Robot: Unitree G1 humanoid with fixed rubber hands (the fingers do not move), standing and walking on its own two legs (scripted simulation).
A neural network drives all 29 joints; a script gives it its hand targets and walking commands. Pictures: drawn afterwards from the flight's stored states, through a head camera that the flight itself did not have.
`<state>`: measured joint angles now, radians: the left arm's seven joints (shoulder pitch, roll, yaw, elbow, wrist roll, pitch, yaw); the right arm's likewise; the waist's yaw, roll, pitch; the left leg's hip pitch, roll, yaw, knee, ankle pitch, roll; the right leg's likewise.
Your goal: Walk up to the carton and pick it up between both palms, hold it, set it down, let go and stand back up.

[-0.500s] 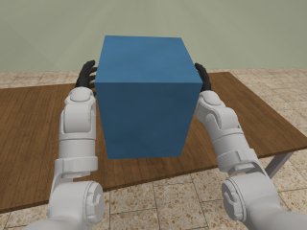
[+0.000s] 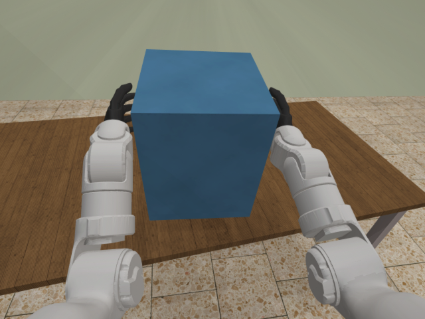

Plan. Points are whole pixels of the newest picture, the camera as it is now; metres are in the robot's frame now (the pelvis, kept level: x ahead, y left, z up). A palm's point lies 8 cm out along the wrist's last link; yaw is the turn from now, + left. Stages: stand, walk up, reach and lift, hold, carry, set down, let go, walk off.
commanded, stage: hold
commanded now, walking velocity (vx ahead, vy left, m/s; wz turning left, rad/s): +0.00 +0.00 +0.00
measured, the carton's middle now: (200, 136) +0.39 +0.01 +0.19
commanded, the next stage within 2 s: set down in 0.86 s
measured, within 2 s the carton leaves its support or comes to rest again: neither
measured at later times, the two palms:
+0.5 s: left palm (119, 126) +0.37 +0.15 +0.22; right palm (281, 130) +0.36 -0.14 +0.22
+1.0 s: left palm (117, 126) +0.36 +0.16 +0.22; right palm (279, 130) +0.36 -0.14 +0.22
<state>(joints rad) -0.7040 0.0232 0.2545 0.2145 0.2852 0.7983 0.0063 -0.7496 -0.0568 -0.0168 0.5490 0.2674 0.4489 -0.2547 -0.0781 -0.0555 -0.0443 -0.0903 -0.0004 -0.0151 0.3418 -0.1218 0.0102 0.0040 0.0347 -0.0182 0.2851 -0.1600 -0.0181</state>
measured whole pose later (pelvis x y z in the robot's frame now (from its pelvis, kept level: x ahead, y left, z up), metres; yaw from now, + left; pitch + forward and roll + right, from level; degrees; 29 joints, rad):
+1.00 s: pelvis +0.01 +0.00 +0.00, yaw +0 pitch -9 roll -1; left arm -0.67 0.01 0.28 0.18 0.30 0.77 0.00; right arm -0.73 -0.05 0.00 0.55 0.25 0.40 -0.24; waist -0.08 -0.06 -0.03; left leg -0.05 0.00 -0.01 0.33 -0.13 0.01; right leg 0.04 0.03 -0.02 0.28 -0.17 -0.02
